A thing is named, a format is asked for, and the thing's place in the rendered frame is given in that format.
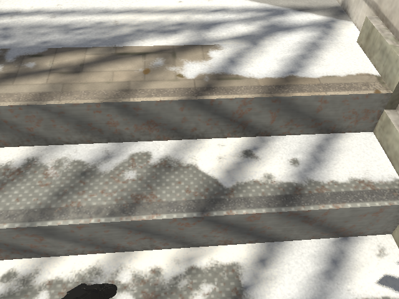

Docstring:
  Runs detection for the robot left hand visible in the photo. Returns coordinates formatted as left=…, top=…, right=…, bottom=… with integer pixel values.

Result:
left=61, top=283, right=117, bottom=299

